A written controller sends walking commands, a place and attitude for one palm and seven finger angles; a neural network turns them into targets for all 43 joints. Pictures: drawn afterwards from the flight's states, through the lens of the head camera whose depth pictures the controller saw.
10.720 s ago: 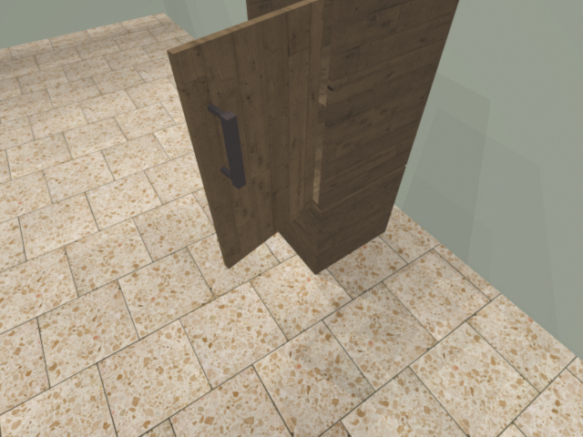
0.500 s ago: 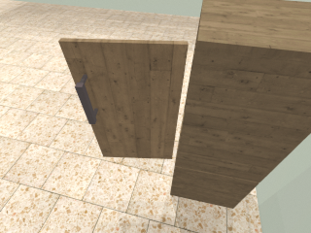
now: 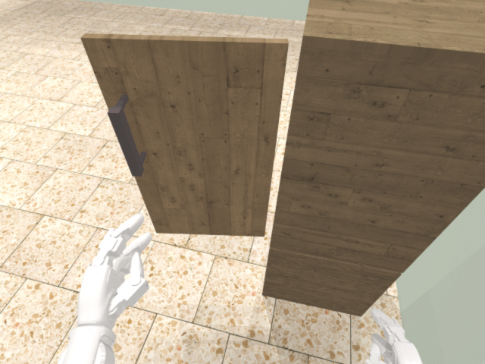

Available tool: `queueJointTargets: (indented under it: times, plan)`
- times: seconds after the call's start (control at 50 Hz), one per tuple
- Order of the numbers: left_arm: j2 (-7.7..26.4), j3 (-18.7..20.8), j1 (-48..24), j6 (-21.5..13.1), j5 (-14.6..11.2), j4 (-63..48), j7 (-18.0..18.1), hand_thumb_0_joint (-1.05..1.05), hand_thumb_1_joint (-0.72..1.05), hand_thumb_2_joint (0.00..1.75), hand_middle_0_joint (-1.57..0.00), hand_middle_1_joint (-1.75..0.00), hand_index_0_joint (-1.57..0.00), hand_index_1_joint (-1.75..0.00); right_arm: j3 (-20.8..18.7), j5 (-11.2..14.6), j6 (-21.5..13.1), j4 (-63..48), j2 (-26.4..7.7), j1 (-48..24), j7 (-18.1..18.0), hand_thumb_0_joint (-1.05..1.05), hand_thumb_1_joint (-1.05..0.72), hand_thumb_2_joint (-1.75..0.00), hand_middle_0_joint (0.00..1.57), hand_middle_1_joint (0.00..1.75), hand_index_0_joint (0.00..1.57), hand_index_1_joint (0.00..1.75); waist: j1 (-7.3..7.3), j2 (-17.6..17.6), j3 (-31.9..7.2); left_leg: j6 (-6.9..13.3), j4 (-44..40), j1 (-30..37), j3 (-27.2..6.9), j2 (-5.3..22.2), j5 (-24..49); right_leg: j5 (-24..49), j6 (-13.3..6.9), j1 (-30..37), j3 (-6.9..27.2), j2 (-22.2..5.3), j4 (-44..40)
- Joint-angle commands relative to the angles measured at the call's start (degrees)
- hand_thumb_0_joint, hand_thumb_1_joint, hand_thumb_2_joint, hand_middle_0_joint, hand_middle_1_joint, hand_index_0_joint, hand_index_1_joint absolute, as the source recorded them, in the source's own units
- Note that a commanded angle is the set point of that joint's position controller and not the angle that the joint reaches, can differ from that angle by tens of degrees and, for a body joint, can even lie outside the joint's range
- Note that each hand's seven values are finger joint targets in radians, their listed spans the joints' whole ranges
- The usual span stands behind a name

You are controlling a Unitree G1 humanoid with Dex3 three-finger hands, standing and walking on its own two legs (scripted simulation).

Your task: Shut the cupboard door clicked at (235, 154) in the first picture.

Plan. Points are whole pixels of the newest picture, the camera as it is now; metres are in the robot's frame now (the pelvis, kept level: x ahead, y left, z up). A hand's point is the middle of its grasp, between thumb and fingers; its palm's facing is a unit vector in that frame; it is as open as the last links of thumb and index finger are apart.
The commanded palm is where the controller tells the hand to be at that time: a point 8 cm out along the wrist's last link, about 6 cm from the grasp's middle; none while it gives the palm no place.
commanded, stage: raise the hand and make a fist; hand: left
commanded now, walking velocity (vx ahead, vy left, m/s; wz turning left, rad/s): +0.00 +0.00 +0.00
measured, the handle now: (130, 137) +0.52 +0.24 +0.09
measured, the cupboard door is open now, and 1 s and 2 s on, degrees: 100 100 100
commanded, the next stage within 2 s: bring the fist close to the handle in 1.64 s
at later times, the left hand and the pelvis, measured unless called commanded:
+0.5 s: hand (139, 314) +0.20 +0.16 +0.01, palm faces -0.11 -0.99 +0.00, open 4.4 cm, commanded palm +0.16 +0.24 +0.03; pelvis -0.02 +0.00 -0.04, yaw +1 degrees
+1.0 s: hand (93, 282) +0.22 +0.21 +0.08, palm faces +0.07 -0.99 -0.07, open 3.1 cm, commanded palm +0.19 +0.26 +0.08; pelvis +0.01 +0.01 -0.01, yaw +2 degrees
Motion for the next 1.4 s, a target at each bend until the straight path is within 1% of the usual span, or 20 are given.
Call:
queueJointTargets:
  times: [0.0, 0.06, 0.12, 0.16, 0.2, 0.26, 0.32, 0.38, 0.46, 0.5, 0.54, 0.64, 0.7, 0.76, 0.8, 0.96, 1.06, 1.14, 1.28, 1.38]
  plan:
    - [9.78, 9.32, 21.00, -8.92, -1.42, 3.03, -11.51, 0.00, 0.90, 0.90, -0.46, -0.58, -0.46, -0.58, -3.72, 0.33, -0.27, -14.99, -8.11, -6.87, 1.83, 0.00, -0.90, -0.90, 0.20, 0.30, 0.20, 0.30, 7.98, -5.82, -1.35, -1.53, 4.56, -16.61, -2.09, -3.28, 6.52, 4.95, -1.33, 4.12, 6.04, 0.03, 0.00]
    - [13.78, 10.98, 9.28, -7.61, -2.71, -12.76, -10.62, 0.00, 0.90, 0.90, -0.51, -0.64, -0.51, -0.64, -2.89, 0.32, 1.06, -19.59, -7.48, -7.62, 0.96, 0.00, -0.90, -0.90, 0.20, 0.30, 0.20, 0.30, 7.90, 8.20, -8.19, -0.60, 6.99, -16.27, -1.53, -3.28, 4.75, -0.40, -1.52, 0.96, 7.05, 0.47, 2.89]
    - [12.17, 9.33, 0.20, -11.67, -4.12, -28.04, -7.06, 0.00, 0.90, 0.90, -0.57, -0.70, -0.57, -0.70, -1.96, -0.11, 0.32, -20.32, -6.08, -5.17, 0.04, 0.00, -0.90, -0.90, 0.20, 0.30, 0.20, 0.30, 4.40, 12.29, -14.53, 0.25, 10.76, -14.45, -3.73, -1.95, 5.00, -1.84, -1.00, -3.58, 7.04, 1.65, 4.93]
    - [11.45, 5.93, -7.18, -15.83, -4.58, -37.25, -6.34, 0.00, 0.90, 0.90, -0.60, -0.74, -0.60, -0.74, -1.53, -0.62, -0.64, -19.02, -6.43, -4.09, -0.91, 0.00, -0.90, -0.90, 0.20, 0.30, 0.20, 0.30, 0.64, 9.01, -16.57, 0.82, 13.83, -13.63, -5.52, -1.13, 4.99, -1.43, -0.72, -6.88, 7.11, 2.63, 6.45]
    - [7.26, -0.20, -4.90, -17.10, -4.69, -34.98, -8.13, 0.00, 0.90, 0.90, -0.64, -0.78, -0.64, -0.78, -1.24, -0.19, -1.64, -17.38, -7.38, -3.29, -1.63, 0.00, -0.90, -0.90, 0.20, 0.30, 0.20, 0.30, -1.58, 5.85, -13.60, 1.17, 15.41, -15.03, -6.42, -0.35, 2.96, -3.83, -0.69, -10.60, 6.96, 3.02, 6.32]
    - [8.27, -2.91, -6.09, -12.31, -4.96, -27.08, -12.75, 0.00, 0.90, 0.90, -0.69, -0.84, -0.69, -0.84, -0.42, 0.91, -1.82, -16.70, -8.80, -2.90, -3.06, 0.00, -0.90, -0.90, 0.20, 0.30, 0.20, 0.30, -3.88, 3.36, -7.43, 1.51, 16.34, -19.31, -6.83, -0.07, -2.29, -10.95, -0.20, -11.78, 8.07, 2.98, 3.36]
    - [13.00, 1.48, 1.26, 0.58, -3.38, -17.08, -15.59, 0.00, 0.90, 0.90, -0.75, -0.90, -0.75, -0.90, -0.59, 2.59, 0.04, -18.30, -9.28, -2.08, -3.77, 0.00, -0.90, -0.90, 0.20, 0.30, 0.20, 0.30, -1.13, -3.55, -5.72, 1.44, 13.09, -22.62, -5.99, -0.27, -5.07, -17.76, 0.90, -7.43, 9.49, 1.82, -1.77]
    - [15.64, 8.58, 7.12, 12.02, -4.85, -20.10, -14.46, 0.00, 0.90, 0.90, -0.81, -0.96, -0.81, -0.96, -0.34, 3.17, 2.62, -22.63, -7.93, -4.67, -4.01, 0.00, -0.90, -0.90, 0.20, 0.30, 0.20, 0.30, 4.60, -2.90, -12.45, 1.14, 8.78, -19.23, -5.02, -1.61, -0.66, -13.50, 1.23, 2.59, 9.09, 0.70, -2.37]
    - [14.27, 16.00, 10.78, 11.71, -8.37, -30.86, -5.22, 0.00, 0.90, 0.90, -0.88, -1.04, -0.88, -1.04, 0.49, 1.80, 3.57, -22.92, -4.31, -5.96, -3.91, 0.00, -0.90, -0.90, 0.20, 0.30, 0.20, 0.30, 8.28, -1.15, -16.11, 0.11, 5.38, -13.52, -5.85, -0.99, 10.07, 4.43, 0.44, 8.94, 3.49, 2.44, 1.90]
    - [12.06, 14.35, 11.07, 7.18, -7.31, -32.10, -2.12, 0.00, 0.90, 0.90, -0.92, -1.08, -0.92, -1.08, 0.29, 1.18, 2.93, -21.37, -4.05, -3.33, -3.50, 0.00, -0.90, -0.90, 0.20, 0.30, 0.20, 0.30, 7.24, -0.07, -14.14, -0.27, 4.15, -11.34, -6.20, -0.45, 14.36, 12.29, 0.12, 7.08, 1.42, 3.16, 3.69]
    - [10.78, 9.88, 8.78, 2.68, -4.97, -31.59, -1.90, 0.00, 0.90, 0.90, -0.95, -1.12, -0.95, -1.12, 0.37, 0.40, 2.31, -20.04, -5.00, -1.61, -2.84, 0.00, -0.90, -0.90, 0.20, 0.30, 0.20, 0.30, 4.28, 1.75, -9.96, -0.24, 4.46, -11.30, -6.31, -0.27, 14.02, 11.93, 0.24, 2.04, 0.58, 3.42, 4.39]
    - [8.20, -0.43, 4.72, 0.01, -2.98, -27.92, -9.20, 0.00, 0.90, 0.90, -1.04, -1.22, -1.04, -1.22, 0.15, 0.97, 0.02, -19.30, -8.26, 0.48, -2.81, 0.00, -0.90, -0.90, 0.20, 0.30, 0.20, 0.30, -0.46, 2.48, -5.61, 0.32, 4.42, -10.69, -7.30, -0.02, 5.31, 0.79, 0.16, -4.68, 1.09, 3.20, 1.64]
    - [13.19, 4.21, 3.52, 3.05, -3.81, -28.07, -11.23, 0.00, 0.90, 0.90, -1.10, -1.28, -1.10, -1.28, 0.03, 1.71, -0.62, -19.79, -8.80, 0.22, -3.65, 0.00, -0.90, -0.90, 0.20, 0.30, 0.20, 0.30, 1.08, 1.72, -8.11, 0.60, 3.03, -9.91, -7.50, -0.29, 3.65, -2.08, 0.12, -1.54, 2.27, 2.82, -0.68]
    - [18.86, 12.89, 3.44, 4.34, -4.66, -32.59, -8.30, 0.00, 0.90, 0.90, -1.15, -1.34, -1.15, -1.34, 0.21, 1.50, -0.12, -20.02, -7.95, -0.83, -4.14, 0.00, -0.90, -0.90, 0.20, 0.30, 0.20, 0.30, 4.37, 4.33, -13.05, 0.25, 1.38, -7.25, -7.22, -0.36, 7.98, 2.46, -0.26, 3.89, 1.25, 3.12, 0.41]
    - [15.22, 12.71, 5.24, 4.48, -6.01, -33.98, -6.01, 0.00, 0.90, 0.90, -1.19, -1.38, -1.19, -1.38, 0.69, 1.57, 0.41, -20.51, -6.52, -0.93, -3.97, 0.00, -0.90, -0.90, 0.20, 0.30, 0.20, 0.30, 5.33, 5.51, -13.05, -0.44, -0.06, -4.89, -7.39, -0.17, 12.98, 8.16, -0.47, 5.85, -0.10, 3.41, 1.19]
    - [9.82, 2.92, 2.28, 10.66, -3.27, -27.12, -8.01, 0.00, 0.90, 0.90, -1.30, -1.50, -1.30, -1.50, 1.42, 1.73, 2.03, -19.88, -8.17, 0.46, -3.04, 0.00, -0.90, -0.90, 0.20, 0.30, 0.20, 0.30, 0.93, 2.60, -3.17, -0.16, -1.53, -3.35, -7.43, 0.78, 15.26, 12.02, 0.25, 3.63, -0.64, 3.89, -2.37]
    - [17.31, 10.81, -3.33, 12.52, -4.41, -30.38, -9.27, 0.00, 0.90, 0.90, -1.30, -1.50, -1.30, -1.50, 1.93, 1.56, 1.83, -20.29, -8.25, -0.48, -3.92, 0.00, -0.90, -0.90, 0.20, 0.30, 0.20, 0.30, 2.89, 2.44, -7.63, -0.05, -2.91, -1.07, -7.25, 0.27, 15.07, 13.01, -0.02, 8.78, 0.24, 3.49, -4.09]
    - [16.92, 14.00, -4.68, 10.14, -6.70, -33.56, -7.78, 0.00, 0.90, 0.90, -1.30, -1.50, -1.30, -1.50, 2.59, 1.49, 1.32, -19.80, -6.83, -0.92, -3.98, 0.00, -0.90, -0.90, 0.20, 0.30, 0.20, 0.30, 4.39, 4.69, -11.12, -0.70, -4.00, 2.41, -6.95, 0.16, 20.04, 17.42, -0.14, 11.98, -0.23, 3.64, -4.03]
    - [10.93, 6.42, -2.84, 14.09, -5.93, -23.25, -10.92, 0.00, 0.90, 0.90, -1.30, -1.50, -1.30, -1.50, 2.29, 2.24, 0.86, -17.75, -8.12, -0.98, -3.65, 0.00, -0.90, -0.90, 0.20, 0.30, 0.20, 0.30, 2.51, 2.01, -3.08, -0.17, -5.64, 0.61, -6.33, 0.21, 16.47, 15.48, 0.40, 10.23, 0.11, 3.30, -7.49]
    - [16.06, 11.29, -3.93, 15.14, -5.40, -27.01, -10.89, 0.00, 0.90, 0.90, -1.30, -1.50, -1.30, -1.50, 1.88, 1.80, 0.81, -18.99, -8.16, -1.78, -3.95, 0.00, -0.90, -0.90, 0.20, 0.30, 0.20, 0.30, 4.22, 0.66, -8.02, 0.18, -6.47, 1.43, -5.96, -0.26, 17.29, 15.99, 0.39, 14.15, 0.89, 2.68, -7.75]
